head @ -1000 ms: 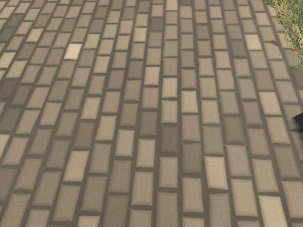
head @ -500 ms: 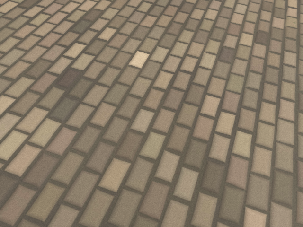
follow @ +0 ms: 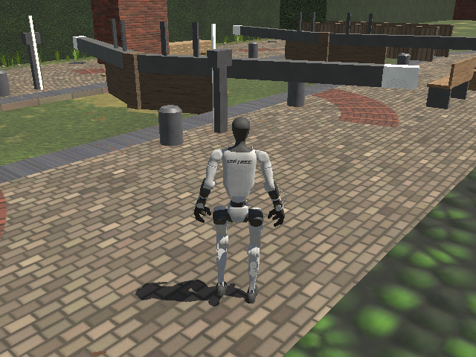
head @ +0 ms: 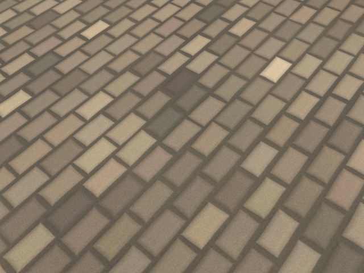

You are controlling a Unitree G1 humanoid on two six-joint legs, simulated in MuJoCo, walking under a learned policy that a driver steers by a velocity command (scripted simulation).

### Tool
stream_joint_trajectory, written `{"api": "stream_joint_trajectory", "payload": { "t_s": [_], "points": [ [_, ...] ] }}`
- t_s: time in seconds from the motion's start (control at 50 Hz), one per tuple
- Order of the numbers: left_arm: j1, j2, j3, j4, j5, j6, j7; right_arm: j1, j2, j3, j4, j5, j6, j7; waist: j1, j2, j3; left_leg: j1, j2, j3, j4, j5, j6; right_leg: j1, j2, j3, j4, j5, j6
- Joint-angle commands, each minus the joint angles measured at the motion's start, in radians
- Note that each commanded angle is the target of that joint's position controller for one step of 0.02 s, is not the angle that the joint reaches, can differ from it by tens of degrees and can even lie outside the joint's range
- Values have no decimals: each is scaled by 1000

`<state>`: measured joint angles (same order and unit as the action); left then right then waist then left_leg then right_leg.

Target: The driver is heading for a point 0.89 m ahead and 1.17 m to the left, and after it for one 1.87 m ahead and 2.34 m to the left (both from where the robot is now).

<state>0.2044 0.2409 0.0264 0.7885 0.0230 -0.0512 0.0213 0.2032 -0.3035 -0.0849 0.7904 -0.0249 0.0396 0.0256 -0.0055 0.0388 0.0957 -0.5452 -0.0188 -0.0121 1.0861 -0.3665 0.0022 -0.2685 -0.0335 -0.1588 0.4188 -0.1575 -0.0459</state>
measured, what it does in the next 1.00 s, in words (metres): walks ahead, turning left: left foot, then right foot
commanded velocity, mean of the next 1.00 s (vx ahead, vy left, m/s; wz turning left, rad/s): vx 0.35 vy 0.00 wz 0.60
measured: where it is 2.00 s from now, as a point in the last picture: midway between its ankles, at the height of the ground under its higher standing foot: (68, 194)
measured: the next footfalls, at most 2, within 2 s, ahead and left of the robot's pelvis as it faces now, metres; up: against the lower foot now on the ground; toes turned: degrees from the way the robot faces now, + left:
left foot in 0.22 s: +0.08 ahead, +0.12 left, +0.00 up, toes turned +11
right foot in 0.70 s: +0.39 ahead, +0.00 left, +0.00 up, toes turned +25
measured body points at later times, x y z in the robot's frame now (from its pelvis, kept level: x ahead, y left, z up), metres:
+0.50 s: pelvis +0.11 +0.05 +0.01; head +0.13 +0.08 +0.46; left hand +0.17 +0.35 -0.11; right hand +0.23 -0.21 -0.11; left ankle +0.05 +0.11 -0.74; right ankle +0.23 -0.08 -0.69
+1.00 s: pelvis +0.36 +0.10 +0.00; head +0.40 +0.10 +0.45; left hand +0.22 +0.33 -0.11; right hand +0.64 -0.03 -0.11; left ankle +0.36 +0.25 -0.67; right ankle +0.36 -0.02 -0.74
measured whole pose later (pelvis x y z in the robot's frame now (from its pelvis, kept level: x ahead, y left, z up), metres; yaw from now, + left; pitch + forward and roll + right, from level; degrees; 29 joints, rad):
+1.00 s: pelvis +0.36 +0.10 +0.00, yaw +35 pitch +1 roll -1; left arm 0.38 0.25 0.05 0.83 0.02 -0.08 0.00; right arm 0.15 -0.31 -0.06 0.73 -0.04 0.00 0.07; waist 0.04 0.06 0.03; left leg -0.66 0.03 -0.02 1.01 -0.15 0.04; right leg -0.04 0.01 -0.17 0.28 -0.26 -0.03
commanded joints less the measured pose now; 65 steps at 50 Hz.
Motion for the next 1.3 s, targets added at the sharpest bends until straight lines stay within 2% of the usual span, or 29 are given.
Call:
{"api": "stream_joint_trajectory", "payload": {
  "t_s": [0.02,0.12,0.2,0.22,0.24,0.26,0.28,0.3,0.36,0.42,0.58,0.64,0.68,0.7,0.72,0.74,0.76,0.78,0.82,0.92,1.0,1.06,1.12,1.16,1.2,1.22,1.24,1.26,1.3],
  "points": [
    [-10,134,33,-53,1,-3,4,63,-15,6,-55,0,14,20,-25,-171,-156,83,45,9,-114,91,-3,59,-262,100,-126,462,-155],
    [13,185,54,-50,4,26,-5,-43,-33,13,-113,3,23,29,12,-184,-138,183,35,69,-314,63,11,36,-289,65,-97,214,-131],
    [34,211,68,-54,6,49,-17,-37,-55,5,-127,-5,6,36,11,-131,-120,352,0,108,-520,-18,68,-40,-297,70,-54,-357,-70],
    [44,179,62,-52,13,57,-21,68,-75,-6,-86,-9,-7,29,-25,-39,-132,479,1,49,-602,-79,96,-123,-251,26,88,-443,-35],
    [18,82,35,-103,7,62,-34,166,-186,-35,-74,-16,-17,13,-71,288,-131,595,258,-378,-822,-357,196,-360,-99,-111,467,-528,42],
    [-72,125,42,-152,34,66,-33,191,-242,-46,-91,-1,-22,3,-108,263,-46,528,386,-717,-966,-455,306,-561,25,51,621,-526,59],
    [-108,170,57,-156,28,62,-38,177,-185,-31,-78,3,-18,-7,-92,130,-3,494,353,-611,-955,-422,305,-560,-33,155,647,-394,53],
    [-80,168,58,-143,5,49,-47,126,-151,-18,-81,8,-18,-14,-43,121,10,453,300,-515,-950,-327,274,-517,-48,165,613,-276,53],
    [-2,155,58,-81,27,35,-55,61,-102,-2,-99,14,-50,-18,3,62,-56,477,180,-334,-924,47,232,-405,-45,155,577,-108,69],
    [-40,130,54,-91,19,43,-53,128,-118,-9,-73,19,-76,-10,-7,24,-74,505,169,-312,-904,185,248,-410,-33,155,514,-67,88],
    [-234,115,40,-165,4,31,-56,237,-152,-24,-33,7,-88,-17,-78,54,-25,495,173,-368,-852,214,251,-372,-2,170,240,-8,103],
    [-172,137,44,-167,-4,16,-49,193,-171,-30,-43,5,-94,-21,-32,68,-42,425,176,-401,-790,325,207,-181,21,171,166,-38,74],
    [-1,157,56,-119,-2,1,-29,138,-173,-29,-52,11,-99,-18,63,32,-91,315,115,-378,-644,414,159,110,57,147,69,-38,45],
    [135,220,75,-92,14,-14,-14,133,-129,-16,-58,17,-107,-12,126,-69,-179,229,26,-296,-402,378,125,311,-50,255,10,-123,12],
    [256,332,96,-94,40,-15,0,154,-33,7,-104,41,-111,-12,151,-302,-319,6,-117,-143,-75,25,79,539,-330,653,-130,-482,-54],
    [201,335,97,-88,30,-5,-2,202,-72,6,-104,16,-101,-16,78,-359,-292,-119,-109,-126,69,-168,83,461,-408,941,-239,-580,-111],
    [119,235,74,-107,20,0,-8,191,-103,-1,-71,4,-88,-16,42,-190,-167,-134,-32,-140,127,-87,94,345,-381,825,-227,-619,-110],
    [68,169,58,-109,11,-3,-12,151,-100,0,-61,1,-83,-3,31,-102,-90,-112,4,-119,101,-11,90,251,-327,662,-223,-468,-97],
    [59,121,42,-90,10,-15,-9,118,-78,3,-59,-10,-68,15,16,-135,-56,-76,48,-92,49,56,71,185,-245,430,-235,-167,-68],
    [138,125,45,-36,-6,-50,-24,9,-44,17,-98,-12,-47,42,21,-135,-63,-172,59,-53,41,168,47,236,-228,205,-233,268,-85],
    [153,114,39,-7,-7,-47,-23,-139,-11,37,-149,-10,-54,59,36,-132,-30,-161,64,15,-178,305,37,220,-191,62,-247,336,-76],
    [183,143,44,17,-7,-46,-17,-238,2,50,-183,-12,-55,72,54,-126,-4,-82,57,87,-360,333,62,226,-201,6,-255,371,-65],
    [213,172,48,44,-6,-31,-6,-240,-13,48,-187,-20,-52,64,38,-127,-19,-6,11,136,-450,249,112,319,-224,-44,-159,654,-50],
    [222,208,53,56,-4,-13,2,-138,-41,35,-160,-24,-54,49,-13,-143,-99,130,-62,163,-475,147,159,366,-232,-73,48,938,-45],
    [205,218,52,38,-2,0,2,149,-110,-3,-69,-36,-66,23,-142,-81,-260,526,-70,79,-574,123,227,172,-213,-95,483,729,-18],
    [259,106,28,-21,-9,-3,-17,174,-218,-33,-74,-36,-58,5,-87,137,-373,854,234,-366,-592,-10,330,-222,-104,-87,837,-61,34],
    [181,158,40,-76,-4,-7,-21,188,-256,-43,-108,-1,-49,0,-107,128,-455,923,381,-796,-747,72,425,-425,51,87,1051,-409,60],
    [60,176,44,-104,-3,-13,-24,182,-229,-41,-81,11,-44,-11,-119,16,-318,851,333,-625,-774,185,389,-518,-14,184,1032,-287,50],
    [79,144,30,-85,-4,-24,-23,98,-144,-19,-62,17,-57,-21,-21,-54,-126,569,242,-401,-795,435,313,-418,-85,179,837,-186,48]
  ]
}}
